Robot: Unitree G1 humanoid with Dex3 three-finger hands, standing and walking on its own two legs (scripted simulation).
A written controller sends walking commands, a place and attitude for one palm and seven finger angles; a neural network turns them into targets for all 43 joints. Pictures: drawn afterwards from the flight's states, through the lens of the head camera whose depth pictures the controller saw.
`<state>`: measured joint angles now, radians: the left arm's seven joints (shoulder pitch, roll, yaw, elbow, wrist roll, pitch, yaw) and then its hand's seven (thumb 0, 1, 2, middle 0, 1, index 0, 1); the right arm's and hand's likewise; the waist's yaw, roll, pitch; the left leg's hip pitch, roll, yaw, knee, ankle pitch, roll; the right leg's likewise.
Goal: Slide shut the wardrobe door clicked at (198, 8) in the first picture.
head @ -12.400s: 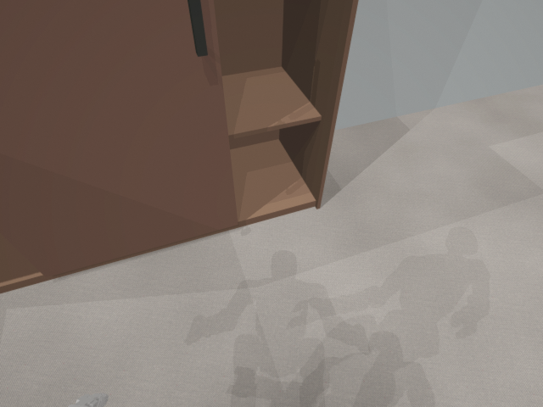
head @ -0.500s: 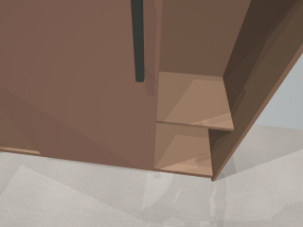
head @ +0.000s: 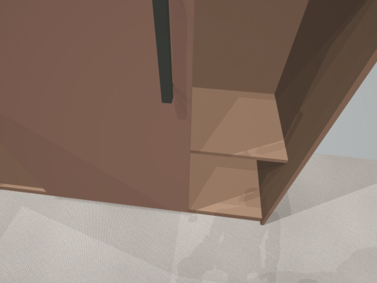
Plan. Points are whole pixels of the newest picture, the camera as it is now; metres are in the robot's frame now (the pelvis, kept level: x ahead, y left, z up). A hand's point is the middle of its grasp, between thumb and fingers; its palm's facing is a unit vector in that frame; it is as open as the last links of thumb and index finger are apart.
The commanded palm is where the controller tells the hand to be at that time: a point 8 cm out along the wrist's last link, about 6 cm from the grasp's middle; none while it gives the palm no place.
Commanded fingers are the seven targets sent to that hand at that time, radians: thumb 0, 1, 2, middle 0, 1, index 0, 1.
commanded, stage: look again from close up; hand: left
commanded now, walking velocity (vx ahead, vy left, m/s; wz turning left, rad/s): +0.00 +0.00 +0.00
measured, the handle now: (165, 38) +0.56 +0.09 +0.25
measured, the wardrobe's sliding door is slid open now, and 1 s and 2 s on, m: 0.40 0.40 0.40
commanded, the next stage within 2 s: shuffle to correct the standing spot in 1.12 s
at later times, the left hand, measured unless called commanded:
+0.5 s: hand out of the picture -0.02 +0.13 -0.17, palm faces +0.06 -0.99 -0.16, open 7.3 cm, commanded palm none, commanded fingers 0.00 0.90 0.90 -0.20 -0.30 -0.20 -0.30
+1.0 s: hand out of the picture -0.03 +0.11 -0.17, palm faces +0.08 -0.99 -0.15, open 7.4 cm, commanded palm none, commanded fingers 0.00 0.90 0.90 -0.20 -0.30 -0.20 -0.30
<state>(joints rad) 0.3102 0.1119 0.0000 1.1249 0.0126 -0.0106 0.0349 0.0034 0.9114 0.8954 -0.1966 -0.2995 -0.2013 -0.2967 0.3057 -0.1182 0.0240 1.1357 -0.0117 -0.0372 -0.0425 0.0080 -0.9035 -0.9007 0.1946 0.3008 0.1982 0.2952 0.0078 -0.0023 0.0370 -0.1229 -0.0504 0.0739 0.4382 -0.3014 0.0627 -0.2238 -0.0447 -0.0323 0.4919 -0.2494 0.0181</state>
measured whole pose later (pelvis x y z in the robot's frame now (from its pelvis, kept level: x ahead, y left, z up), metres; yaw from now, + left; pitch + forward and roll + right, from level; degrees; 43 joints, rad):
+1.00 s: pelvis -0.01 -0.04 +0.00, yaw +1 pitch -1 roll +1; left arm 0.33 0.11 0.00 1.11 0.01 -0.02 0.03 0.00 0.91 0.90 -0.20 -0.30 -0.20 -0.30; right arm 0.32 -0.10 0.02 1.15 -0.01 -0.03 -0.04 0.01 -0.90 -0.90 0.19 0.30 0.20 0.30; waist 0.01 -0.01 0.03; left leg -0.13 0.00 0.03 0.42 -0.27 0.00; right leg -0.22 0.00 -0.08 0.45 -0.23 -0.04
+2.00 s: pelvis +0.08 -0.08 +0.00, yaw +0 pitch +0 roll +2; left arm 0.15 0.15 0.05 1.01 0.02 -0.03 0.05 0.00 0.94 0.89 -0.20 -0.30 -0.20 -0.30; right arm 0.29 -0.13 -0.03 1.11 0.00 0.02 -0.04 0.01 -0.91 -0.90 0.19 0.30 0.20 0.29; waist -0.01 0.00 0.08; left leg -0.37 0.03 0.04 0.90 -0.48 -0.03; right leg -0.32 -0.04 -0.14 0.56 -0.23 -0.08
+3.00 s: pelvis +0.09 -0.01 +0.00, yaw -1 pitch -1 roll +1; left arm 0.31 0.13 -0.01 1.09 0.02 -0.01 0.04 0.01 0.92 0.90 -0.20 -0.30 -0.20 -0.30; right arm 0.30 -0.14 0.02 1.11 -0.01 -0.02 -0.02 0.01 -0.90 -0.90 0.20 0.30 0.20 0.30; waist 0.00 0.00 0.03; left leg -0.17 -0.06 0.10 0.43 -0.24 0.07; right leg -0.26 -0.05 -0.01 0.47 -0.19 0.02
